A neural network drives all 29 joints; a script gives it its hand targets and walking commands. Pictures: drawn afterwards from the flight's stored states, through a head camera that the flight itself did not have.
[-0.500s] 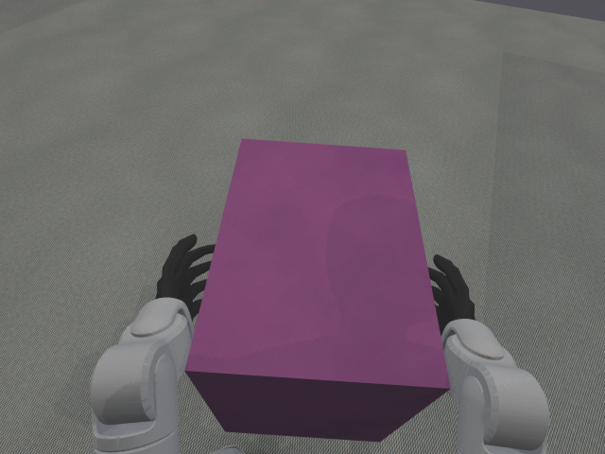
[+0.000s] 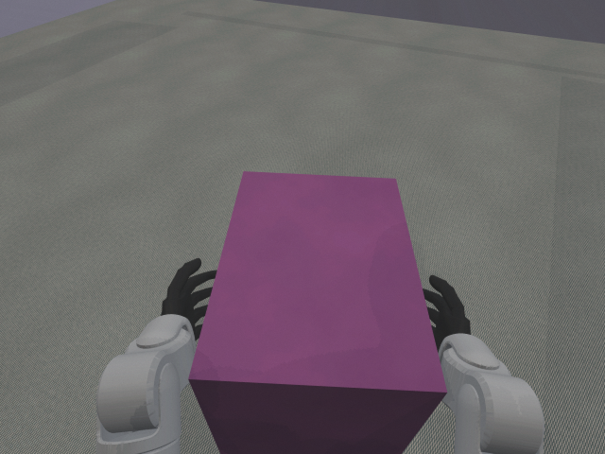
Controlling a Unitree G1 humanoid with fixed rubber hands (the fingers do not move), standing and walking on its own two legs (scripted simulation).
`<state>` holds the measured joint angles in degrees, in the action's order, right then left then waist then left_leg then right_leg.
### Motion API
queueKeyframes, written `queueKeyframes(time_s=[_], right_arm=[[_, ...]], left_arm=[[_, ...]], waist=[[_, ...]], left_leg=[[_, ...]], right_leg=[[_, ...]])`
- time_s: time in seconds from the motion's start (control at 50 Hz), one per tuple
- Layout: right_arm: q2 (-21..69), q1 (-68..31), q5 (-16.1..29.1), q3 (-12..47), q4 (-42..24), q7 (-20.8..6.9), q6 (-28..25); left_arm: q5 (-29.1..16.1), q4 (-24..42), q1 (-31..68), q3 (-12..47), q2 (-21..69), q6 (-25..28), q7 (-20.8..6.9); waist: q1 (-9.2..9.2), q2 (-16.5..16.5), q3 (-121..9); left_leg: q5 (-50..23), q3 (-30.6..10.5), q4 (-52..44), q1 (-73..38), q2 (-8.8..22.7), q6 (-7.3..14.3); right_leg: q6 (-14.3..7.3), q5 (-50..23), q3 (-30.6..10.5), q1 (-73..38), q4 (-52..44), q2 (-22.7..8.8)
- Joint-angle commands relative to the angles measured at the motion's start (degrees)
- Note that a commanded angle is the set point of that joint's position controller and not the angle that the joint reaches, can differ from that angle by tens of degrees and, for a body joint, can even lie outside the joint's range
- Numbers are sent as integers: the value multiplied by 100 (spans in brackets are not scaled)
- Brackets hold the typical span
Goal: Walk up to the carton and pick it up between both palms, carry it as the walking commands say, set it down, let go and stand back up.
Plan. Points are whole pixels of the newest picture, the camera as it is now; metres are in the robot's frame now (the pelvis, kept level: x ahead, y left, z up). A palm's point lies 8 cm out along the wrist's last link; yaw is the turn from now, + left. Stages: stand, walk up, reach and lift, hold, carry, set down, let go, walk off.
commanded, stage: carry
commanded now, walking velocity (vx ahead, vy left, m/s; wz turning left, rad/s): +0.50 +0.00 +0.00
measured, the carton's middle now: (312, 319) +0.29 +0.00 +0.02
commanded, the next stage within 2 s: none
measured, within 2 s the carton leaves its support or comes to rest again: neither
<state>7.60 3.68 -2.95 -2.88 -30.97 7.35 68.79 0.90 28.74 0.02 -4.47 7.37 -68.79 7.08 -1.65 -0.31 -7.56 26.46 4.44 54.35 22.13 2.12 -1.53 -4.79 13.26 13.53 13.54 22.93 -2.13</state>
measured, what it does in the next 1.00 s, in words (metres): walks ahead: left foot, then right foot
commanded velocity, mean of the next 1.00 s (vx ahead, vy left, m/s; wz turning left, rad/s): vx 0.38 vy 0.00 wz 0.00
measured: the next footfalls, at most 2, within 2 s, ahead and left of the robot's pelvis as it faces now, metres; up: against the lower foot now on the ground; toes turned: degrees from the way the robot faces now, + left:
left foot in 0.32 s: +0.38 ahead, +0.09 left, +0.00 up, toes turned +7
right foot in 0.76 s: +0.71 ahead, -0.15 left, +0.00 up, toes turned -12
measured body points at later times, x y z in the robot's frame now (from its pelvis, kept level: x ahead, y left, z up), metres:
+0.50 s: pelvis +0.33 +0.01 -0.01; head +0.36 +0.01 +0.44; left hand +0.59 +0.14 +0.05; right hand +0.55 -0.17 +0.04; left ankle +0.34 +0.09 -0.75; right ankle +0.27 -0.10 -0.67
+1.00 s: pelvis +0.67 -0.09 +0.00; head +0.70 -0.11 +0.45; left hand +0.92 +0.07 +0.06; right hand +0.91 -0.24 +0.04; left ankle +0.70 +0.04 -0.69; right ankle +0.67 -0.14 -0.75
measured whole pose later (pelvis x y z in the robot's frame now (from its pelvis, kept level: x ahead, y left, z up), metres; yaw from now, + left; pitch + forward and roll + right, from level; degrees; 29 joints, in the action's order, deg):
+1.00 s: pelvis +0.67 -0.09 +0.00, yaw -1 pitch +2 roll +0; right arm 7.5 2.5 -3.0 -3.3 -30.1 7.4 69.1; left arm 0.8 27.2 0.3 -4.7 7.4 -68.2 7.1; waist -1.9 -2.8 1.9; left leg 21.8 3.7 51.6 29.8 3.7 -1.7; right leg -5.0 11.8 12.5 11.5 20.7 0.4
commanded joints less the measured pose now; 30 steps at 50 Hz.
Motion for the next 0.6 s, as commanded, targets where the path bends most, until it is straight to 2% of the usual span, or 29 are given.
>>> queueKeyframes(time_s=[0.0, 0.02, 0.04, 0.06, 0.08, 0.1, 0.12, 0.14, 0.16, 0.18, 0.2, 0.22, 0.24, 0.26, 0.28, 0.3, 0.32, 0.34, 0.36, 0.38, 0.4, 0.44, 0.46, 0.48, 0.5, 0.52, 0.54, 0.56, 0.58], right_arm=[[4598, -2723, 1526, 3903, -714, -613, -141], [4807, -2817, 1645, 4014, -928, -635, -217], [4929, -2972, 1638, 3961, -1002, -634, -261], [5103, -2951, 1705, 4014, -1117, -653, -313], [5143, -3011, 1708, 3983, -1037, -635, -342], [5098, -2920, 1665, 3955, -1066, -605, -343], [5186, -3120, 1722, 4044, -1252, -615, -387], [5087, -3092, 1722, 4072, -1177, -611, -304], [5025, -2981, 1719, 3989, -1233, -605, -319], [4756, -2983, 1704, 4008, -1218, -568, -224], [4663, -2851, 1755, 3999, -1311, -585, -207], [4499, -2332, 1679, 3913, -945, -554, -151], [4492, -2317, 1673, 3884, -970, -546, -163], [4380, -2167, 1667, 3833, -861, -558, -127], [4250, -2160, 1579, 3736, -845, -563, -132], [4304, -1928, 1577, 3725, -507, -542, -95], [4451, -2143, 1708, 3959, -916, -606, -154], [4715, -2563, 1887, 4272, -1167, -628, -202], [4853, -2423, 1897, 4171, -967, -660, -217], [4979, -2697, 1990, 4150, -1177, -731, -315], [5147, -2739, 2103, 4184, -1208, -790, -393], [5295, -2936, 2076, 4199, -1331, -898, -457], [5517, -3029, 2162, 4301, -1355, -944, -515], [5502, -3355, 2203, 4430, -1481, -936, -519], [5261, -3446, 2223, 4421, -1737, -979, -588], [5210, -3077, 2133, 4269, -1520, -953, -611], [5030, -2667, 2004, 4079, -1020, -923, -495], [4762, -2414, 1973, 3983, -1077, -956, -463], [4632, -2050, 1753, 3735, -756, -943, -401]], left_arm=[[-1648, 571, 2220, 3648, 4582, 74, -878], [-1765, 1064, 2469, 3747, 4676, 174, -891], [-1893, 1022, 2717, 3920, 4908, 189, -932], [-2018, 1592, 3066, 4026, 4913, 306, -928], [-1970, 1612, 3078, 3950, 4784, 309, -928], [-1979, 1468, 2857, 3935, 4813, 290, -947], [-2008, 1593, 2923, 3961, 4886, 351, -957], [-1861, 1332, 2640, 3825, 4713, 277, -939], [-1890, 1392, 2587, 3851, 4725, 279, -915], [-1623, 783, 2027, 3586, 4549, 166, -854], [-1612, 953, 1869, 3604, 4494, 180, -825], [-1519, 864, 1651, 3581, 4340, 90, -792], [-1494, 912, 1760, 3602, 4337, 66, -754], [-1500, 1037, 1971, 3655, 4153, 52, -751], [-1470, 1034, 2152, 3733, 4158, 12, -744], [-1430, 810, 2043, 3587, 4001, -10, -740], [-1464, 1011, 1988, 3673, 4177, 88, -725], [-1465, 850, 1923, 3624, 4518, 101, -753], [-1476, 727, 1784, 3591, 4536, 145, -789], [-1586, 684, 1825, 3702, 4864, 216, -826], [-1604, 930, 1907, 3709, 5032, 316, -835], [-1654, 1314, 2600, 3962, 5271, 384, -892], [-1665, 1351, 2578, 3976, 5414, 469, -899], [-1595, 1159, 2364, 3848, 5431, 473, -911], [-1554, 1260, 2284, 3890, 5313, 544, -894], [-1614, 1302, 2268, 3986, 5298, 574, -878], [-1533, 990, 2085, 3907, 5098, 474, -835], [-1510, 1197, 2059, 4040, 4895, 444, -808], [-1607, 1520, 2566, 4217, 4741, 413, -783]], waist=[[-4, 638, -531], [-4, 825, -533], [32, 537, -434], [42, 809, -473], [34, 828, -309], [41, 849, -255], [49, 854, -272], [17, 862, -49], [41, 609, -188], [22, 943, -100], [6, 817, -341], [60, 650, -723], [251, 653, -1206], [438, -227, -1887], [386, -1531, -2046], [386, -1611, -1785], [437, -763, -1687], [433, -239, -1432], [378, 122, -1395], [379, 350, -1319], [356, -21, -1008], [354, -107, -610], [310, -379, -681], [261, -275, -844], [251, -567, -707], [273, -1043, -1030], [260, -1055, -899], [252, -1458, -807], [269, -1485, -525]], left_leg=[[-951, 113, -688, 1566, 200, 31], [-1161, 224, -830, 1554, 145, 44], [-1365, 238, -865, 1457, 243, 82], [-1467, 304, -1120, 1263, 164, 98], [-1719, 461, -1122, 1297, 55, 53], [-1905, 490, -1352, 1193, 54, 51], [-2132, 578, -1416, 1027, -69, 62], [-2347, 671, -1655, 841, -75, 93], [-2375, 627, -1717, 720, -88, 135], [-2365, 745, -1896, 728, -138, 132], [-2273, 859, -2285, 346, -279, 231], [-2357, 1074, -2584, -668, -547, 296], [-2606, 749, -3068, -1970, -253, 566], [-1974, -1243, -3316, -3470, 922, 1231], [-3600, -3177, -3366, -4634, 2049, 2013], [-4947, -3498, -3349, -4890, 2343, 2267], [-5157, -2989, -3186, -5046, 2197, 2230], [-5332, -2721, -3078, -4878, 2037, 2095], [-4623, -2241, -3295, -4006, 2003, 1755], [-3843, -1891, -3659, -3578, 1809, 1396], [-3055, -1722, -3977, -3179, 1763, 1175], [-1863, -1545, -4705, -2552, 1701, 1073], [-2201, -1047, -4656, -2452, 1544, 1024], [-2270, -632, -4428, -2327, 1477, 1052], [-2680, -112, -4311, -2325, 1257, 924], [-3156, 57, -4157, -2416, 1235, 902], [-3570, 109, -4134, -2341, 1221, 858], [-3367, 140, -4199, -2319, 1244, 840], [-2950, 221, -4312, -2103, 1136, 785]], right_leg=[[-332, -1784, -1810, -2171, -1325, -1697], [-293, -1925, -1471, -2107, -1314, -1600], [-275, -2006, -1228, -1908, -1375, -1529], [-324, -1826, -1029, -1836, -1285, -1447], [-172, -1884, -968, -1695, -1514, -1395], [-179, -2236, -776, -1727, -1388, -1314], [-53, -2864, -758, -1626, -1362, -1258], [0, -3050, -661, -1360, -1382, -1295], [66, -3343, -526, -1554, -1218, -1245], [106, -3683, -329, -1773, -957, -1159], [100, -4439, -171, -1908, -405, -1063], [310, -5028, 59, -1748, 543, -809], [438, -4822, 248, -1246, 1801, -659], [658, -3017, 5, 177, 3582, -385], [758, 841, -448, 1969, 5026, 455], [534, 1908, -1194, 2929, 5667, 536], [377, 1931, -1634, 3361, 5553, 126], [452, 1924, -1752, 3626, 5135, -198], [481, 1590, -1901, 3199, 4722, -395], [479, 1181, -1742, 2807, 4044, -452], [536, 1025, -1533, 2632, 3567, -413], [556, 352, -1119, 2300, 2842, -345], [584, -35, -980, 2019, 2463, -303], [611, -157, -880, 1692, 1962, -354], [562, -221, -662, 1543, 1593, -202], [519, -581, -561, 1267, 1255, -141], [489, -745, -401, 1235, 1253, -85], [483, -900, -296, 1350, 1205, -78], [406, -956, -242, 1183, 1098, -47]])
